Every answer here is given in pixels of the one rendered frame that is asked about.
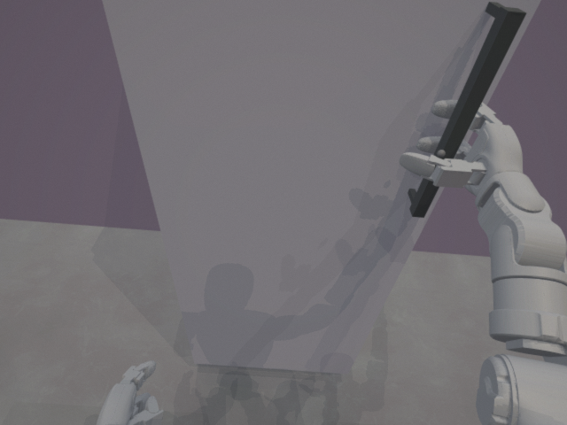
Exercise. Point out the robot left hand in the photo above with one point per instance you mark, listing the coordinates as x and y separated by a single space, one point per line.
123 407

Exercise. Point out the right robot upper arm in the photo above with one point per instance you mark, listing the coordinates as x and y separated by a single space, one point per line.
520 391

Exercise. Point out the handle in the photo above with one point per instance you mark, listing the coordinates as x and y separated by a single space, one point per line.
502 33

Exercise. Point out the robot right forearm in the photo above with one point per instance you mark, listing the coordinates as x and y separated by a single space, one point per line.
528 268

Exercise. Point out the robot right hand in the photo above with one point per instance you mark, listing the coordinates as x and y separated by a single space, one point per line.
496 150

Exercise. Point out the fridge door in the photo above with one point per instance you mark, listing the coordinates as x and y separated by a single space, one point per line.
271 133

